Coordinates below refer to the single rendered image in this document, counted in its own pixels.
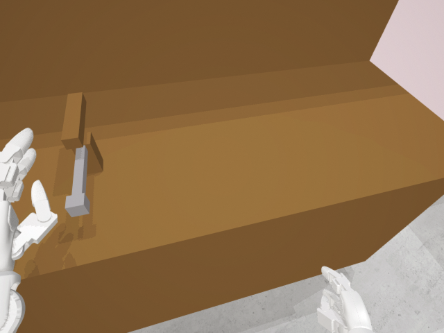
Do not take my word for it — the tap lever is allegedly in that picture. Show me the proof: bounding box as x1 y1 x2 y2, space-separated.
65 145 90 217

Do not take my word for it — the counter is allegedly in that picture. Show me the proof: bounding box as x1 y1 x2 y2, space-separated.
0 0 444 333

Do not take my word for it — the left robot hand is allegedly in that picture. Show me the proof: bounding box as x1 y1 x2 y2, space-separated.
0 128 58 272

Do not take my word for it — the right robot hand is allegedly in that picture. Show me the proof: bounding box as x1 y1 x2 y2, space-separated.
317 266 373 333

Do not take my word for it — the left robot forearm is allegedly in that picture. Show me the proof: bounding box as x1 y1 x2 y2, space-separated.
0 271 26 333

